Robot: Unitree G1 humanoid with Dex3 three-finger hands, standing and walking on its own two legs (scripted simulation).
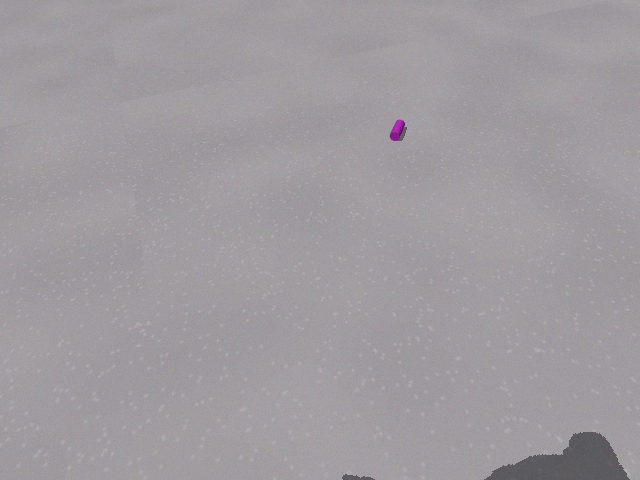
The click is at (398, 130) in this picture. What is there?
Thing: lying can
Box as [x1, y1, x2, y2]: [390, 120, 404, 140]
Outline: 402,120 396,121 390,133 391,139 396,140 399,137 404,125 404,122
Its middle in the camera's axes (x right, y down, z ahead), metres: +0.42 -0.64 +2.16
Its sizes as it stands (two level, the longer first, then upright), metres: 0.131 0.054 0.054
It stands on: the floor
